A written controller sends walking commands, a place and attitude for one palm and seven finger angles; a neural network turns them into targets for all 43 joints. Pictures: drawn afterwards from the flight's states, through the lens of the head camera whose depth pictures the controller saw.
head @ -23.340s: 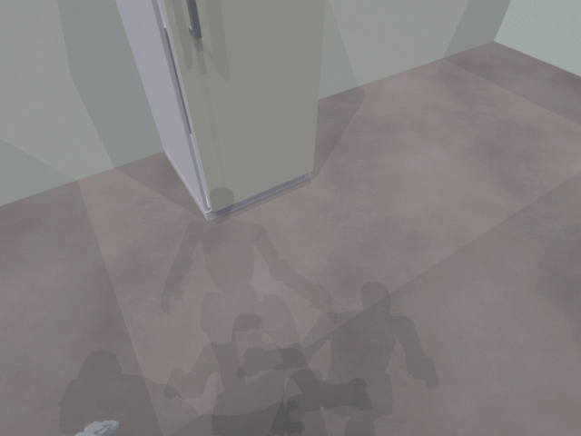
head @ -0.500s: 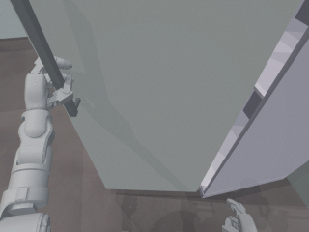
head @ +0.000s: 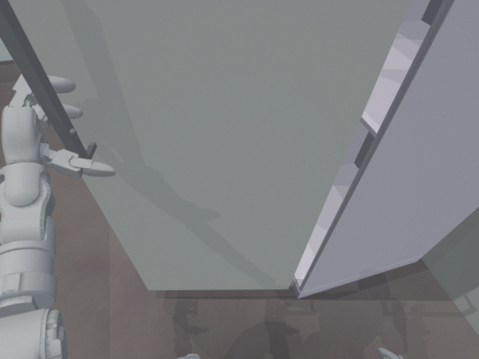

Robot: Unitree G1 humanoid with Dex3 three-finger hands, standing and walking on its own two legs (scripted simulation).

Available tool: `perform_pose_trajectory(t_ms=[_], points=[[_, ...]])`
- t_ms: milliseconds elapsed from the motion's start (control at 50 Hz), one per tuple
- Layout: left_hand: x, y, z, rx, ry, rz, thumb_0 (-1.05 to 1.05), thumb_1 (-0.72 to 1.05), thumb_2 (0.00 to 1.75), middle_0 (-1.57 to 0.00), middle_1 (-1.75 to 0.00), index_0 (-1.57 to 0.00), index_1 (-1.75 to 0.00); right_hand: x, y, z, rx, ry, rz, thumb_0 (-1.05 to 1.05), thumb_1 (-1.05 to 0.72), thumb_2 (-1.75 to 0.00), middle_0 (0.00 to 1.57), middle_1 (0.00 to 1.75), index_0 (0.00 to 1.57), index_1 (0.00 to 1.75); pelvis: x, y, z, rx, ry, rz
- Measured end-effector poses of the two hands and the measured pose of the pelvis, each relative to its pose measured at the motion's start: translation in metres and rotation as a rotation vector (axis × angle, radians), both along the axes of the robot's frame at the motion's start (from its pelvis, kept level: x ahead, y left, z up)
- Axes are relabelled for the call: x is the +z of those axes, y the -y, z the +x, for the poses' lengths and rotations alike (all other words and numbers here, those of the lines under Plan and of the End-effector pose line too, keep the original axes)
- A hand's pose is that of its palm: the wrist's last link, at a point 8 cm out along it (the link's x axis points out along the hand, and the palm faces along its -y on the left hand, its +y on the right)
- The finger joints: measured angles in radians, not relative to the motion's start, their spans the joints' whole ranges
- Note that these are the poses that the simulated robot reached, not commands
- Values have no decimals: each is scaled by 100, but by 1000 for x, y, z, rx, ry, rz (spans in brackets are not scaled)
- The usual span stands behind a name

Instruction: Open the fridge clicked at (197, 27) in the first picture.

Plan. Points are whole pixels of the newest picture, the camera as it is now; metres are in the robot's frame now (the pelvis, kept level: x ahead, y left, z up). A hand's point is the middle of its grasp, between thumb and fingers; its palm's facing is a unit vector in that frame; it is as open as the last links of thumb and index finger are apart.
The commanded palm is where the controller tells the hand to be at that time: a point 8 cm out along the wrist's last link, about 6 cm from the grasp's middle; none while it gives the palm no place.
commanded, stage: loosen the grip on the handle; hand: left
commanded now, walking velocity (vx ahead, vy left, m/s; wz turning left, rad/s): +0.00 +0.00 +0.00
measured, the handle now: (37, 58) +0.43 +0.30 +0.28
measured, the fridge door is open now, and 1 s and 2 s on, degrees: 74 71 71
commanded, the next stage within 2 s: slip the hand off the handle in 0.08 s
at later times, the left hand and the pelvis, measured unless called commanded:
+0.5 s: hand (40, 131) +0.39 +0.32 +0.19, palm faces +0.40 -0.89 -0.22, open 14.6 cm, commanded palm +0.35 +0.36 +0.19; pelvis +0.05 +0.01 +0.00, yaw +0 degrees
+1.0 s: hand (9, 153) +0.34 +0.34 +0.19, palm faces +0.37 -0.90 -0.23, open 14.7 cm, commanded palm +0.30 +0.38 +0.19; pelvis +0.04 +0.01 +0.00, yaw +0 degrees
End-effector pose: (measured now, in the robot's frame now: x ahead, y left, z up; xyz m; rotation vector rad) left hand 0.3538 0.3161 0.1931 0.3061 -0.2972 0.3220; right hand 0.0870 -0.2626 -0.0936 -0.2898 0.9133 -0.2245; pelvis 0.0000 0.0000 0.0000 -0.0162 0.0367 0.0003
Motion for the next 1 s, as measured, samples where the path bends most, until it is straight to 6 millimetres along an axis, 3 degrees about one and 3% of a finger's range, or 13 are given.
perform_pose_trajectory(t_ms=[120,360,520,660,840,1000], points=[[-1,-2,4,-2,-6,-22,-1,-53,21,-39,-126,-29,-121,-2,-2,13,-20,6,13,1,-90,-90,20,30,20,30,2,1,15,-12,-15,0],[-4,-29,5,62,-30,-39,-1,-55,20,-29,-117,-26,-116,7,-15,85,35,87,28,1,-90,-90,20,30,20,30,3,-1,42,-11,-53,5],[-1,-48,-4,64,-30,-38,-1,-55,20,-26,-115,-26,-115,12,-23,112,64,108,21,1,-90,-90,20,30,20,30,3,-6,52,2,-57,-1],[1,-55,-8,52,-33,-32,-1,-55,20,-25,-115,-26,-115,11,-30,113,68,103,26,1,-90,-90,20,30,20,30,3,-9,54,6,-57,-5],[3,-76,-21,73,-37,-34,-1,-55,20,-25,-115,-26,-115,6,-29,90,41,64,27,1,-90,-90,20,30,20,30,2,-10,49,1,-58,-9],[-1,-67,-50,27,-19,-21,-1,-55,20,-25,-115,-26,-115,5,-26,76,31,65,18,1,-90,-90,20,30,20,30,2,-12,41,2,-39,-10]])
